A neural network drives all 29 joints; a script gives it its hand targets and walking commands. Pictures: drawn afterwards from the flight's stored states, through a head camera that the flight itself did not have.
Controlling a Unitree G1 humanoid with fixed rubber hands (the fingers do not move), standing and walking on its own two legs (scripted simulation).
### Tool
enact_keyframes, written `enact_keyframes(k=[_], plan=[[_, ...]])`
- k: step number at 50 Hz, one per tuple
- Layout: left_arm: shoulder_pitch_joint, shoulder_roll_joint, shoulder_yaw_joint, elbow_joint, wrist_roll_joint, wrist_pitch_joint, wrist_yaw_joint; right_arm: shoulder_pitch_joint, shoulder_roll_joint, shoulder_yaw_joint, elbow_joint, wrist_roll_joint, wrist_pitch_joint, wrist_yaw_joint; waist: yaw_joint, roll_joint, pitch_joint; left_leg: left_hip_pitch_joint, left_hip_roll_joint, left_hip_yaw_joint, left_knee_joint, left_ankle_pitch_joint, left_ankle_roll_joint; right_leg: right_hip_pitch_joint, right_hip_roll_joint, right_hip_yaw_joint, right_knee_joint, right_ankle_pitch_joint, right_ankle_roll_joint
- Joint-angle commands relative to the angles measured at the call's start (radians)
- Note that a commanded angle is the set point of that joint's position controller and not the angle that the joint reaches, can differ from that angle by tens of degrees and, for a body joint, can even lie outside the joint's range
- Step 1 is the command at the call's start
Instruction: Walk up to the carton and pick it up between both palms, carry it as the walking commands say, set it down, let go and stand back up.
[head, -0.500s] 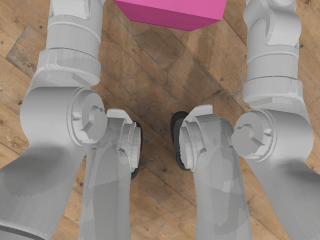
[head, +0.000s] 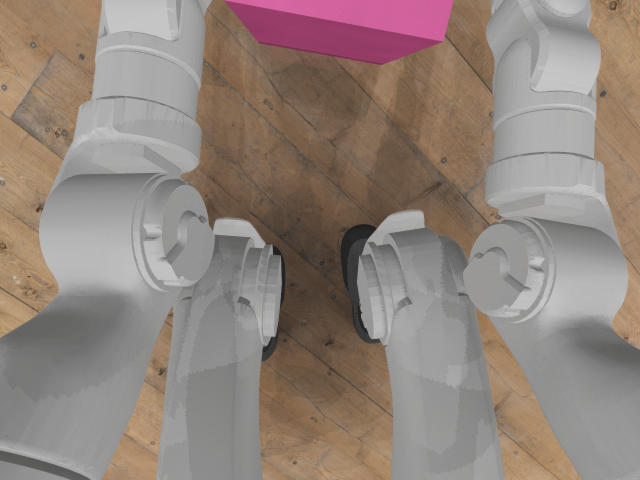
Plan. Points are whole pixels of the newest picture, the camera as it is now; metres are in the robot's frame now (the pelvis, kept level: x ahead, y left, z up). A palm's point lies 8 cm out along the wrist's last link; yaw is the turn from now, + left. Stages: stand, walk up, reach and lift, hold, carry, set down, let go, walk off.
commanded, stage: set down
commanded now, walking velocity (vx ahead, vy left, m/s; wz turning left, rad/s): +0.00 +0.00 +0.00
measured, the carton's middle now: out of the picture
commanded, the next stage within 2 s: let go in 1.92 s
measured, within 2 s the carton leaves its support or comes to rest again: neither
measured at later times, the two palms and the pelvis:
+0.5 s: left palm out of the picture +0.54 +0.11 -0.20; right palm (526, 0) +0.50 -0.20 -0.19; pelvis -0.03 +0.00 -0.01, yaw +1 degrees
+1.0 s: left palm out of the picture +0.56 +0.11 -0.10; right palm out of the picture +0.52 -0.20 -0.11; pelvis -0.04 +0.00 +0.02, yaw +0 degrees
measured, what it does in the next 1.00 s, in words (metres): stands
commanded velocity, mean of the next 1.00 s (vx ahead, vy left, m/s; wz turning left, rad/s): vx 0.00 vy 0.00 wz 0.00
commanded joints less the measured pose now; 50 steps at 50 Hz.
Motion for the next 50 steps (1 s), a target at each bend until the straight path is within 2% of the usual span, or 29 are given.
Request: enact_keyframes(k=[1, 2, 3, 5, 9, 10, 11, 13, 15, 17, 18, 19, 20, 21, 22, 26, 27, 28, 31, 33, 36, 38, 39, 42, 44, 45, 46, 47, 50], plan=[[-0.002, -0.491, -0.19, 0.222, 0.077, 0.101, -0.149, -0.126, 0.434, 0.224, 0.257, -0.114, 0.032, 0.139, 0.013, 0.015, -0.777, 0.196, -0.029, -0.083, -0.14, 0.373, -0.014, 0.556, 0.014, 0.134, -0.126, 0.455, 0.053], [-0.019, -0.511, -0.215, 0.251, 0.07, 0.11, -0.144, -0.132, 0.425, 0.205, 0.284, -0.106, 0.037, 0.135, -0.025, 0.078, -0.783, 0.244, -0.025, -0.085, -0.144, 0.38, -0.014, 0.518, 0.018, 0.11, -0.123, 0.437, 0.055], [0.017, -0.442, -0.215, 0.234, 0.102, 0.099, -0.126, -0.113, 0.353, 0.19, 0.277, -0.104, 0.026, 0.116, 0.005, 0.1, -0.774, 0.244, -0.027, -0.083, -0.154, 0.381, -0.023, 0.536, 0.024, 0.127, -0.134, 0.453, 0.057], [-0.014, -0.275, -0.191, 0.194, 0.073, 0.068, -0.09, -0.082, 0.177, 0.15, 0.238, -0.128, -0.002, 0.06, -0.039, 0.094, -0.856, 0.301, -0.011, -0.063, -0.126, 0.431, -0.038, 0.559, 0.023, 0.109, -0.119, 0.499, 0.07], [0.03, -0.016, -0.161, 0.203, 0.046, 0.043, -0.018, -0.03, -0.038, 0.136, 0.244, -0.105, -0.047, -0.029, -0.028, 0.004, -0.954, 0.294, -0.002, -0.084, -0.146, 0.452, -0.047, 0.681, 0.01, 0.098, -0.124, 0.579, 0.081], [-0.009, 0.052, -0.185, 0.157, 0.001, 0.022, 0.01, -0.049, -0.125, 0.158, 0.233, -0.07, -0.067, -0.054, -0.018, 0.051, -0.979, 0.264, -0.006, -0.064, -0.135, 0.452, -0.065, 0.741, 0.004, 0.126, -0.127, 0.636, 0.072], [-0.049, 0.06, -0.247, 0.149, -0.056, 0.015, 0.021, -0.089, -0.215, 0.156, 0.187, -0.066, -0.091, -0.072, -0.084, 0.067, -1.017, 0.323, 0.005, -0.075, -0.124, 0.507, -0.06, 0.729, 0.002, 0.115, -0.122, 0.657, 0.071], [-0.19, 0.217, -0.25, -0.004, -0.123, -0.034, 0.058, -0.095, -0.182, 0.167, 0.171, 0.006, -0.116, -0.097, -0.089, 0.003, -1.139, 0.307, -0.003, -0.078, -0.113, 0.561, -0.057, 0.742, 0.013, 0.111, -0.102, 0.744, 0.081], [-0.308, 0.238, -0.324, -0.119, -0.209, -0.054, 0.087, -0.262, -0.275, 0.204, 0.034, 0.126, -0.152, -0.125, -0.076, 0.076, -1.365, 0.43, 0.005, -0.081, -0.074, 0.667, -0.061, 0.878, -0.006, 0.146, -0.062, 0.882, 0.058], [-0.357, 0.299, -0.334, -0.136, -0.28, -0.062, 0.106, -0.228, -0.279, 0.235, 0.153, 0.185, -0.135, -0.127, -0.101, 0.031, -1.399, 0.331, 0.01, -0.078, -0.086, 0.602, -0.053, 0.982, -0.016, 0.158, -0.036, 0.958, 0.044], [-0.381, 0.283, -0.372, -0.158, -0.294, -0.05, 0.107, -0.257, -0.285, 0.248, 0.151, 0.207, -0.124, -0.128, -0.119, 0.049, -1.433, 0.424, 0.016, -0.085, -0.08, 0.628, -0.042, 0.926, -0.007, 0.146, -0.047, 0.917, 0.051], [-0.396, 0.331, -0.364, -0.162, -0.277, -0.047, 0.116, -0.294, -0.309, 0.254, 0.13, 0.254, -0.115, -0.127, -0.073, 0.115, -1.434, 0.567, 0.024, -0.092, -0.049, 0.659, -0.034, 0.758, -0.008, 0.14, -0.062, 0.796, 0.053], [-0.427, 0.329, -0.378, -0.175, -0.306, -0.035, 0.118, -0.351, -0.302, 0.276, 0.066, 0.29, -0.111, -0.129, -0.081, 0.111, -1.489, 0.647, 0.032, -0.099, -0.046, 0.683, -0.03, 0.743, -0.006, 0.12, -0.069, 0.765, 0.056], [-0.393, 0.335, -0.36, -0.07, -0.273, -0.02, 0.125, -0.317, -0.306, 0.261, 0.185, 0.287, -0.097, -0.118, -0.07, 0.145, -1.371, 0.573, 0.048, -0.102, -0.089, 0.572, -0.035, 0.683, -0.022, 0.113, -0.078, 0.662, 0.043], [-0.382, 0.338, -0.34, 0.009, -0.286, -0.004, 0.124, -0.39, -0.37, 0.25, 0.179, 0.273, -0.088, -0.125, -0.085, 0.064, -1.244, 0.468, 0.035, -0.079, -0.083, 0.499, -0.014, 0.64, -0.01, 0.122, -0.115, 0.576, 0.047], [-0.392, 0.318, -0.31, 0.16, -0.247, 0.034, 0.092, -0.437, -0.415, 0.226, 0.278, 0.217, -0.07, -0.118, -0.086, 0.097, -0.99, 0.29, 0.055, -0.084, -0.132, 0.229, -0.02, 0.579, -0.041, 0.129, -0.129, 0.321, 0.03], [-0.412, 0.331, -0.335, 0.169, -0.298, 0.031, 0.082, -0.418, -0.427, 0.195, 0.34, 0.167, -0.067, -0.123, -0.161, 0.034, -0.949, 0.272, 0.054, -0.102, -0.125, 0.233, -0.021, 0.583, -0.051, 0.116, -0.121, 0.316, 0.039], [-0.416, 0.32, -0.346, 0.141, -0.282, 0.034, 0.071, -0.453, -0.407, 0.219, 0.262, 0.193, -0.068, -0.12, -0.1, 0.088, -0.983, 0.279, 0.057, -0.1, -0.133, 0.226, -0.015, 0.598, -0.051, 0.132, -0.138, 0.307, 0.036], [-0.451, 0.344, -0.365, 0.079, -0.307, 0.034, 0.066, -0.475, -0.383, 0.23, 0.159, 0.221, -0.064, -0.125, -0.098, 0.101, -1.134, 0.387, 0.053, -0.097, -0.13, 0.258, -0.01, 0.665, -0.044, 0.138, -0.156, 0.323, 0.037], [-0.424, 0.296, -0.424, 0.046, -0.362, 0.05, 0.073, -0.419, -0.384, 0.227, 0.132, 0.196, -0.06, -0.136, -0.163, 0.095, -1.389, 0.549, 0.038, -0.094, -0.17, 0.36, -0.026, 0.777, -0.039, 0.072, -0.16, 0.452, 0.043], [-0.445, 0.342, -0.389, -0.113, -0.333, 0.072, 0.111, -0.448, -0.383, 0.24, -0.064, 0.264, -0.038, -0.162, -0.104, 0.134, -1.689, 0.674, 0.03, -0.064, -0.162, 0.45, -0.032, 0.925, -0.024, 0.077, -0.179, 0.561, 0.044], [-0.423, 0.359, -0.379, -0.158, -0.347, 0.101, 0.129, -0.425, -0.424, 0.221, -0.057, 0.254, -0.023, -0.174, -0.128, 0.104, -1.743, 0.699, 0.03, -0.075, -0.191, 0.452, -0.025, 0.93, -0.022, 0.062, -0.179, 0.558, 0.044], [-0.42, 0.367, -0.371, -0.214, -0.33, 0.117, 0.14, -0.501, -0.414, 0.258, -0.228, 0.302, -0.005, -0.182, -0.061, 0.104, -1.864, 0.77, 0.025, -0.061, -0.209, 0.515, -0.018, 1.002, -0.014, 0.066, -0.205, 0.603, 0.058], [-0.366, 0.328, -0.384, -0.207, -0.347, 0.169, 0.15, -0.415, -0.429, 0.226, -0.203, 0.301, 0.039, -0.197, -0.119, 0.106, -1.935, 0.8, 0.026, -0.058, -0.245, 0.5, -0.028, 1.023, -0.018, 0.047, -0.232, 0.59, 0.049], [-0.348, 0.341, -0.358, -0.261, -0.336, 0.201, 0.156, -0.365, -0.436, 0.251, -0.208, 0.31, 0.073, -0.203, -0.102, 0.104, -1.968, 0.769, 0.025, -0.039, -0.266, 0.479, -0.023, 1.131, -0.027, 0.084, -0.271, 0.59, 0.04], [-0.378, 0.356, -0.333, -0.4, -0.345, 0.208, 0.161, -0.412, -0.426, 0.249, -0.342, 0.318, 0.088, -0.204, -0.096, 0.078, -2.102, 0.858, 0.017, -0.063, -0.299, 0.512, -0.021, 1.169, -0.022, 0.06, -0.27, 0.626, 0.05], [-0.359, 0.349, -0.323, -0.353, -0.299, 0.229, 0.161, -0.372, -0.401, 0.269, -0.317, 0.336, 0.114, -0.2, -0.057, 0.104, -2.045, 0.832, 0.012, -0.05, -0.326, 0.489, -0.016, 1.161, -0.017, 0.078, -0.323, 0.581, 0.04], [-0.345, 0.326, -0.337, -0.411, -0.333, 0.232, 0.16, -0.376, -0.394, 0.27, -0.332, 0.316, 0.117, -0.197, -0.094, 0.073, -2.03, 0.844, 0.014, -0.071, -0.335, 0.518, -0.015, 1.133, -0.019, 0.064, -0.308, 0.612, 0.042], [-0.369, 0.387, -0.263, -0.463, -0.278, 0.258, 0.157, -0.25, -0.414, 0.206, -0.218, 0.266, 0.149, -0.2, -0.1, 0.119, -1.972, 0.814, 0.021, -0.079, -0.383, 0.483, -0.03, 1.114, -0.027, 0.083, -0.361, 0.591, 0.031]])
